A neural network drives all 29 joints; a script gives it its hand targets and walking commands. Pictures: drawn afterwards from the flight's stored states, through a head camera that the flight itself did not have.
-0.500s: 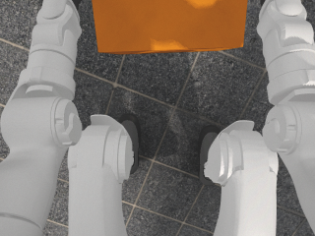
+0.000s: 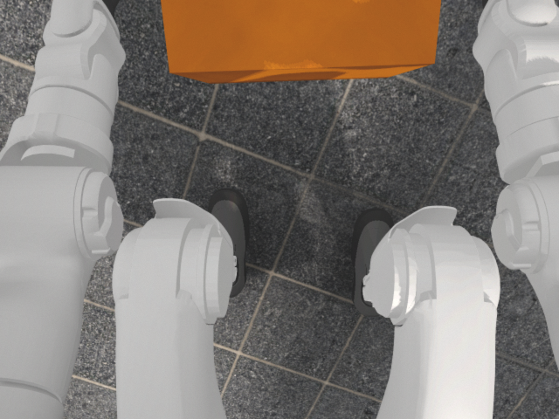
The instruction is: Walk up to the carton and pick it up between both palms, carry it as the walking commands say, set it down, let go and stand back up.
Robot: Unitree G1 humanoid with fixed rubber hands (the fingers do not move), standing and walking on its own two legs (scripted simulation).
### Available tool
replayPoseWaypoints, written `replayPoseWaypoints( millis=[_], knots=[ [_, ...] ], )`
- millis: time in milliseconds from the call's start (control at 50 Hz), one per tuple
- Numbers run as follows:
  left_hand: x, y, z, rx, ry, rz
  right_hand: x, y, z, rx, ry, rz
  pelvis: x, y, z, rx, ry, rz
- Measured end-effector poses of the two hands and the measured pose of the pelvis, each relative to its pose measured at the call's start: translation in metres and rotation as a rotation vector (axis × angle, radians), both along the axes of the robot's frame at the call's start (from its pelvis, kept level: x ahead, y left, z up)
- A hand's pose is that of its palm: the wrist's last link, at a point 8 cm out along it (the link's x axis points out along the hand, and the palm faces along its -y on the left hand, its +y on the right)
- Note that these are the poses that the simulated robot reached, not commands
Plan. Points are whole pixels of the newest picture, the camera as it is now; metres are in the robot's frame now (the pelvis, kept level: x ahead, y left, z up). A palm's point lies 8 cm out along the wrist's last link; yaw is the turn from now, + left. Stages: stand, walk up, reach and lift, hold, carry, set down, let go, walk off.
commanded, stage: set down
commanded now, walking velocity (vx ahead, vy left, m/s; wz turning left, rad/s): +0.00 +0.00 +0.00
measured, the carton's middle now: out of the picture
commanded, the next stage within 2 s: let go in 1.48 s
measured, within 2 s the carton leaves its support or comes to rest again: neither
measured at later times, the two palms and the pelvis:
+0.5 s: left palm out of the picture +0.53 +0.26 -0.08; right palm out of the picture +0.56 -0.18 -0.08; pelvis +0.01 +0.00 +0.04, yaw +0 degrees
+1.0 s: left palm out of the picture +0.54 +0.27 +0.07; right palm out of the picture +0.56 -0.19 +0.07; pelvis +0.02 +0.00 +0.16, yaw +0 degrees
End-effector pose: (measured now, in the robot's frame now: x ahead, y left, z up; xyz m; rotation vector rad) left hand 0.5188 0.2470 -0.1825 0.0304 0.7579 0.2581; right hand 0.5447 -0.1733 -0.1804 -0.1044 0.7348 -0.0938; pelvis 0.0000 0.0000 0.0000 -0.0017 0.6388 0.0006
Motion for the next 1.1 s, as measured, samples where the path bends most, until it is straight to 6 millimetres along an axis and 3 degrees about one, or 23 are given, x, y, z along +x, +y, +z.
replayPoseWaypoints(
  millis=[200,380,540,780,1100],
  knots=[
    [0.008,0.006,0.010,-0.001,-0.041,-0.005,0.006,-0.004,0.008,0.001,-0.031,-0.001,0.000,0.001,0.001,-0.003,-0.009,0.000],
    [0.016,0.009,0.062,0.003,-0.109,-0.013,0.017,-0.002,0.063,-0.005,-0.095,0.003,0.005,0.000,0.019,-0.009,0.021,0.008],
    [0.014,0.015,0.116,0.001,-0.117,-0.015,0.018,-0.009,0.118,-0.005,-0.102,-0.003,0.009,0.000,0.052,-0.013,0.085,0.009],
    [0.018,0.019,0.187,-0.003,-0.138,-0.037,0.019,-0.011,0.184,0.006,-0.117,0.007,0.014,0.001,0.105,-0.014,0.157,0.012],
    [0.016,0.025,0.285,-0.009,-0.144,-0.056,0.019,-0.018,0.286,0.011,-0.118,0.019,0.028,0.003,0.192,-0.017,0.196,0.018]
  ],
)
